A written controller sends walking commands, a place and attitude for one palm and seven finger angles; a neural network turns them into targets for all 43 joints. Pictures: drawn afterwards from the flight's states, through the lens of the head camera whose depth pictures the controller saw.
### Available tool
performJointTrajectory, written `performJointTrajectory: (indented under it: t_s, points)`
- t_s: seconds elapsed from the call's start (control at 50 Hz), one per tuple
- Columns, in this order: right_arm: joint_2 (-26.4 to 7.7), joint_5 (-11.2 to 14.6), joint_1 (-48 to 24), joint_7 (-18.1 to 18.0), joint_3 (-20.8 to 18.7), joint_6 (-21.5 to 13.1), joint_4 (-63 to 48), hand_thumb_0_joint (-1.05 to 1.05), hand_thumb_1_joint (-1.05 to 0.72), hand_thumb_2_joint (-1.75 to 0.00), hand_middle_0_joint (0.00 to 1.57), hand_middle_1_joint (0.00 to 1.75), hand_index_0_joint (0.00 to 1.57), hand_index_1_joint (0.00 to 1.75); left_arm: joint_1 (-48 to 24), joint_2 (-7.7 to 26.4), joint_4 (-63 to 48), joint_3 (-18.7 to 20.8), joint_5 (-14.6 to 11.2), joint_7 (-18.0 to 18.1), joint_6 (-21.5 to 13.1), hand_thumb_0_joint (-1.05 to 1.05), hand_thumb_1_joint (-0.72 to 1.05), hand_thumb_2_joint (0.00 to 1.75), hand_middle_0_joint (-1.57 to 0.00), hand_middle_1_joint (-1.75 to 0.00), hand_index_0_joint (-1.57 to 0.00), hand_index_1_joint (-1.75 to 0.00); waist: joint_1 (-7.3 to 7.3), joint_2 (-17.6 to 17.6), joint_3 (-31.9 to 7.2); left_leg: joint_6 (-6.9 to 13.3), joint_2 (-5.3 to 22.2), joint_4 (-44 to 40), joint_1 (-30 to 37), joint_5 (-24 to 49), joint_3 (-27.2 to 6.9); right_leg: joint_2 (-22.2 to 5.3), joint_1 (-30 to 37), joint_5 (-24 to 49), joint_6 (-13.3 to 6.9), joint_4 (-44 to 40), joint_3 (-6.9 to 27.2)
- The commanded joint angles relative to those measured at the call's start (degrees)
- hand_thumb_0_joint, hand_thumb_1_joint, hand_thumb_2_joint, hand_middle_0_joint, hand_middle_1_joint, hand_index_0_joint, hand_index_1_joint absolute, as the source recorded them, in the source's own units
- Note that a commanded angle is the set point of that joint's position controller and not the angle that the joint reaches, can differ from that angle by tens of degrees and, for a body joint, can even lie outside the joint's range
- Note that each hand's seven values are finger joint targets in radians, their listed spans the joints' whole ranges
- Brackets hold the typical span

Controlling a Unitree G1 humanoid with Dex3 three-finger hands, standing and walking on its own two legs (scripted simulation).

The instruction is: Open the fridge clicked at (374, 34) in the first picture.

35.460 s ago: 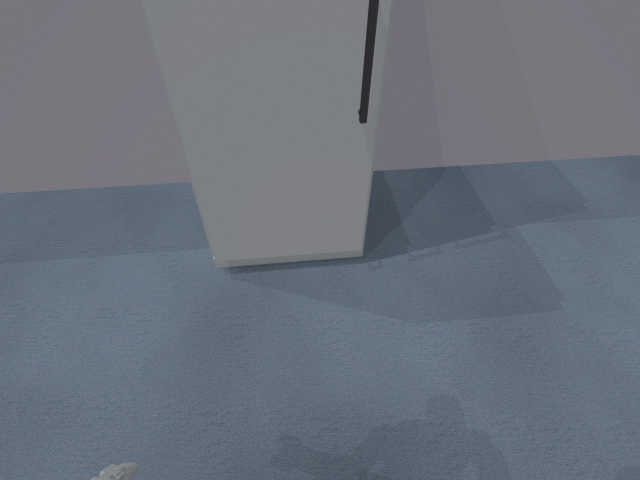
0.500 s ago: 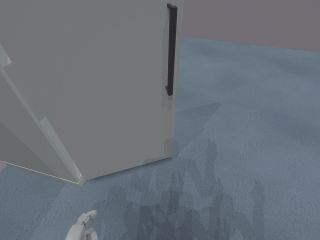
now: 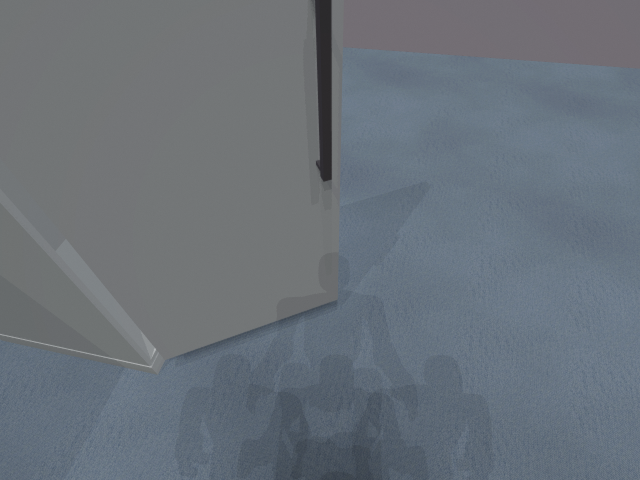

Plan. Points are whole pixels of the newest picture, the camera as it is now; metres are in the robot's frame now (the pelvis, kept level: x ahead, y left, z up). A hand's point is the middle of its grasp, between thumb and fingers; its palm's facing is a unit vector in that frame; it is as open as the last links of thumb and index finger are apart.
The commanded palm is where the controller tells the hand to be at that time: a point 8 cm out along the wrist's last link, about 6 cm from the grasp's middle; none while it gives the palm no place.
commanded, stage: let the arm hang, fingers relaxed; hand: right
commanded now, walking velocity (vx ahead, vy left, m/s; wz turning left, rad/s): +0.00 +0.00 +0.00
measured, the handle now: (321, 98) +0.72 +0.05 +0.10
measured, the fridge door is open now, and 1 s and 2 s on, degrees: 57 57 57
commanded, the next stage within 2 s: look to check the result in 0.62 s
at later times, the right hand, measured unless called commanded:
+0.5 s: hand out of the picture +0.02 -0.17 -0.17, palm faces -0.01 +0.99 -0.17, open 7.3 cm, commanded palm none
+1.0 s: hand out of the picture +0.01 -0.17 -0.17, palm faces +0.00 +0.99 -0.14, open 7.4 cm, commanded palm none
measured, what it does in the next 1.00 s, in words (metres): stands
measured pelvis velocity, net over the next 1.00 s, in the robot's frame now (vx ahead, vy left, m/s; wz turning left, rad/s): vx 0.02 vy -0.01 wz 0.03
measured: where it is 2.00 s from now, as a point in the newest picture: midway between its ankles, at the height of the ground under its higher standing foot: outside the picture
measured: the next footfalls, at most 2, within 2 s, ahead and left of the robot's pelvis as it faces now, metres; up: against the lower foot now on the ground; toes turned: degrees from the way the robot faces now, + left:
none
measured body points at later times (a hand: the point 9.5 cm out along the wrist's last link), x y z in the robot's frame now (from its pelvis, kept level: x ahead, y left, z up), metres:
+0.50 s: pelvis +0.01 -0.01 +0.01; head +0.01 -0.01 +0.46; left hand +0.00 +0.21 -0.15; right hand +0.02 -0.23 -0.15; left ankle +0.02 +0.12 -0.73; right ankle +0.01 -0.09 -0.73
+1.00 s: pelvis +0.02 -0.01 +0.01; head +0.03 -0.02 +0.46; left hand -0.01 +0.19 -0.15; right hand +0.01 -0.22 -0.15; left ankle +0.02 +0.12 -0.73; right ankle +0.01 -0.09 -0.73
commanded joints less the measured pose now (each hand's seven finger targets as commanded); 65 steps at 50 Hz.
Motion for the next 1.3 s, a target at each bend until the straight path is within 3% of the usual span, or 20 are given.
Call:
performJointTrajectory:
  t_s: [0.0,0.1,0.22,0.32,0.4,0.54,0.64,0.8,1.28]
  points:
    - [-4.58,0.81,-0.06,-0.41,-0.55,-1.66,-0.1,0.0,-0.9,-0.9,0.2,0.3,0.2,0.3,0.32,6.35,-1.12,0.91,-0.27,0.99,-2.54,0.0,0.9,0.9,-0.2,-0.3,-0.2,-0.3,-1.31,-6.14,-2.01,1.6,4.05,-7.19,6.78,7.38,-4.19,-7.86,1.26,12.11,-1.78,-15.01,8.72]
    - [-4.53,0.88,0.24,-0.6,0.07,-2.06,4.37,0.0,-0.9,-0.9,0.2,0.3,0.2,0.3,2.71,5.61,2.36,0.72,-0.61,1.25,-2.75,0.0,0.9,0.9,-0.2,-0.3,-0.2,-0.3,-0.61,-0.2,-2.85,1.95,5.4,-9.91,7.47,10.73,-5.12,-6.53,6.01,12.57,-0.89,-15.07,5.86]
    - [-4.13,0.79,0.78,-0.84,0.48,-2.02,7.52,0.0,-0.9,-0.9,0.2,0.3,0.2,0.3,3.17,4.58,5.48,0.46,-0.71,1.18,-2.41,0.0,0.9,0.9,-0.2,-0.3,-0.2,-0.3,-0.64,0.34,1.33,2.01,5.66,-11.58,5.64,8.21,-5.2,-6.05,6.07,9.35,-0.83,-16.4,5.1]
    - [-3.36,0.77,1.06,-0.97,0.62,-1.98,9.36,0.0,-0.9,-0.9,0.2,0.3,0.2,0.3,3.87,3.94,7.39,0.21,-0.7,1.26,-2.3,0.0,0.9,0.9,-0.2,-0.3,-0.2,-0.3,-0.54,-0.75,3.99,2.03,5.5,-12.17,4.8,6.27,-5.46,-5.88,5.16,6.63,-0.76,-17.74,5.12]
    - [-2.63,0.85,1.67,-1.01,0.56,-2.18,10.65,0.0,-0.9,-0.9,0.2,0.3,0.2,0.3,4.29,3.46,8.45,0.08,-0.67,1.43,-2.62,0.0,0.9,0.9,-0.2,-0.3,-0.2,-0.3,-0.49,-2.17,2.16,1.94,5.71,-11.87,5.9,8.14,-5.58,-5.8,6.61,8.86,-0.73,-17.59,4.78]
    - [-1.82,0.83,2.6,-1.19,0.63,-2.29,12.0,0.0,-0.9,-0.9,0.2,0.3,0.2,0.3,5.2,2.37,9.55,0.03,-0.81,1.63,-2.46,0.0,0.9,0.9,-0.2,-0.3,-0.2,-0.3,-0.43,-0.69,3.52,1.99,5.85,-12.48,5.73,7.77,-5.45,-5.64,6.25,8.81,-0.63,-17.29,4.38]
    - [-1.29,0.83,3.32,-1.26,0.61,-2.27,12.42,0.0,-0.9,-0.9,0.2,0.3,0.2,0.3,5.92,1.86,10.02,0.14,-0.8,1.72,-2.45,0.0,0.9,0.9,-0.2,-0.3,-0.2,-0.3,-0.42,-2.1,3.37,1.97,5.8,-12.44,5.66,7.34,-5.29,-5.55,6.49,8.02,-0.71,-17.31,4.34]
    - [-0.26,0.8,4.09,-1.35,0.68,-2.23,13.0,0.0,-0.9,-0.9,0.2,0.3,0.2,0.3,6.41,1.67,10.29,0.26,-0.77,1.88,-2.42,0.0,0.9,0.9,-0.2,-0.3,-0.2,-0.3,-0.32,-1.41,3.84,1.9,5.45,-12.15,4.69,6.55,-5.19,-5.77,6.74,6.77,-0.79,-17.72,4.64]
    - [-0.27,0.79,3.74,-1.45,0.39,-2.22,13.04,0.0,-0.9,-0.9,0.2,0.3,0.2,0.3,6.3,1.78,10.7,0.2,-0.79,2.1,-2.82,0.0,0.9,0.9,-0.2,-0.3,-0.2,-0.3,-0.46,-1.32,3.44,1.53,5.68,-10.96,5.94,9.89,-4.74,-6.05,8.19,12.73,-0.92,-17.14,4.34]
